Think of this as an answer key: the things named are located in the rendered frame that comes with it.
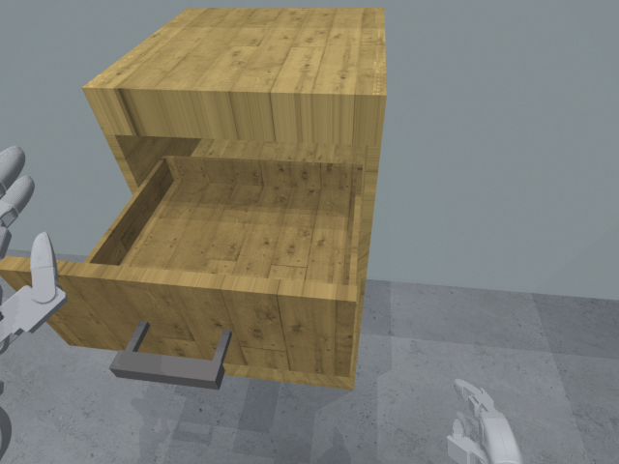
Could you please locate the drawer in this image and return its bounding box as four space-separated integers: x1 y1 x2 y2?
0 156 363 377

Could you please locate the robot right hand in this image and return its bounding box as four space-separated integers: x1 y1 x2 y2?
447 379 523 464

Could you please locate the cabinet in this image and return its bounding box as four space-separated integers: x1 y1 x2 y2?
81 8 387 391

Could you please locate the handle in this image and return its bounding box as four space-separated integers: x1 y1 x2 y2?
109 321 232 390

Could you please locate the robot left hand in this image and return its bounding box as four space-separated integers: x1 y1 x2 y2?
0 146 68 355

